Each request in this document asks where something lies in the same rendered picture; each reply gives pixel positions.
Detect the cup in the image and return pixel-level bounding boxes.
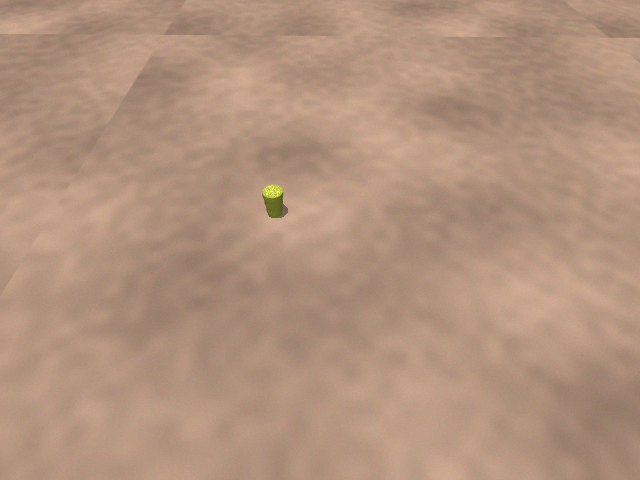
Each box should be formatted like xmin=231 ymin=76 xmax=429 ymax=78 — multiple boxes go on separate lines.
xmin=262 ymin=184 xmax=283 ymax=218

